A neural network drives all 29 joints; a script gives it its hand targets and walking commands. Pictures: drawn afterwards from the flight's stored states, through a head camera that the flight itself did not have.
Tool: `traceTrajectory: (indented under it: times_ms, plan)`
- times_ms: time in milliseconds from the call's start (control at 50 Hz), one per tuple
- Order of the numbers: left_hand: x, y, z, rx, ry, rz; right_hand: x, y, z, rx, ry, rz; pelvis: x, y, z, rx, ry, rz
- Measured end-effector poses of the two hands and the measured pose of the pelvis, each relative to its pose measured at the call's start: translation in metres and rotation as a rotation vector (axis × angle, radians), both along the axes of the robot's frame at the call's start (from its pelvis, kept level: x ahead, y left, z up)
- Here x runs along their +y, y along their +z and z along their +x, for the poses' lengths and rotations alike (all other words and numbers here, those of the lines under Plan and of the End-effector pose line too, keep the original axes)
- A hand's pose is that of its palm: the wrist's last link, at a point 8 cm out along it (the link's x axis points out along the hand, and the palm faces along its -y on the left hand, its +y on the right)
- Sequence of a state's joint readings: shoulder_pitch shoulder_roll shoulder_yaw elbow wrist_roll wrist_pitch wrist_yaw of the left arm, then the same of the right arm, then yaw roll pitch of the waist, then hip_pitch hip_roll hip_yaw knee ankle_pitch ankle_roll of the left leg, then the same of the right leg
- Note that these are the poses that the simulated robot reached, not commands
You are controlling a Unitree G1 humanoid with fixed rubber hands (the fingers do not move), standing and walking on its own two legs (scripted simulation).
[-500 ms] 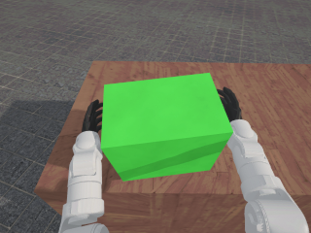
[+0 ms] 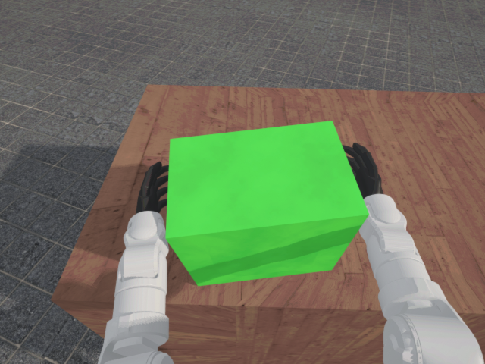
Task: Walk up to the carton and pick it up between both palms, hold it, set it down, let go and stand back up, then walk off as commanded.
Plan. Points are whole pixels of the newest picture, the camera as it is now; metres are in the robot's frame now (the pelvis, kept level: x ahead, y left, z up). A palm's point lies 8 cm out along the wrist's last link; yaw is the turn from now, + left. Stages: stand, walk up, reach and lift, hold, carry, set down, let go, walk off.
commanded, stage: set down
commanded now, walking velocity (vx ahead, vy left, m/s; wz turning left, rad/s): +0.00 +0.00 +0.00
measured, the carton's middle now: (259, 211) +0.39 -0.02 +0.03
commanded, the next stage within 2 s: none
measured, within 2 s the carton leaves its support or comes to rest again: rests again in 1.56 s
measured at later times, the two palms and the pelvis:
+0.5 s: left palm (156, 210) +0.37 +0.16 +0.07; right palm (372, 198) +0.37 -0.21 +0.08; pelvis +0.00 +0.00 +0.00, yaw +0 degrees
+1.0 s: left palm (161, 210) +0.37 +0.15 +0.07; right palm (375, 204) +0.37 -0.21 +0.07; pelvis +0.00 +0.00 +0.00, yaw +0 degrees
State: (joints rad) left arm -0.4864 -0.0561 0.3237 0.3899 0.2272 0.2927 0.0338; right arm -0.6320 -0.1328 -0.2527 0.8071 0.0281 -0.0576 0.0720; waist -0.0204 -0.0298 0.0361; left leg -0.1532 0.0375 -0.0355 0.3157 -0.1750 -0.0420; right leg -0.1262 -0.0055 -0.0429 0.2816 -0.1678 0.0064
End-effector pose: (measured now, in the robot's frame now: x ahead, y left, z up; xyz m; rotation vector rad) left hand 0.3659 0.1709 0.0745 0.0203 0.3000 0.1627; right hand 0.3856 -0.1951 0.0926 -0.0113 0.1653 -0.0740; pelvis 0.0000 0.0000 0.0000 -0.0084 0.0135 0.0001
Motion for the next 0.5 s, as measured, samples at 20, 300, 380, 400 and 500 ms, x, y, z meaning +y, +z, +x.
traceTrajectory:
  times_ms: [20, 300, 380, 400, 500]
  plan:
    - [0.0, 0.0, -0.001, -0.004, 0.0, 0.0, 0.0, 0.0, -0.001, -0.004, 0.0, -0.001, 0.0, 0.0, 0.0, -0.001, 0.0, 0.0]
    - [-0.002, 0.001, -0.005, -0.026, -0.01, -0.003, -0.002, 0.001, -0.009, -0.023, -0.005, -0.013, 0.0, 0.0, -0.006, -0.008, 0.0, -0.001]
    - [-0.004, 0.0, -0.003, -0.018, -0.014, -0.016, -0.005, -0.003, -0.01, -0.01, -0.013, -0.018, 0.0, 0.0, -0.006, -0.008, 0.0, -0.001]
    - [-0.005, -0.001, -0.002, -0.017, -0.015, -0.019, -0.006, -0.004, -0.01, -0.007, -0.015, -0.018, 0.0, 0.0, -0.006, -0.008, 0.0, -0.001]
    - [-0.01, -0.003, 0.001, -0.02, -0.018, -0.031, -0.011, -0.01, -0.011, 0.009, -0.024, -0.024, 0.0, 0.0, -0.004, -0.006, 0.0, 0.0]
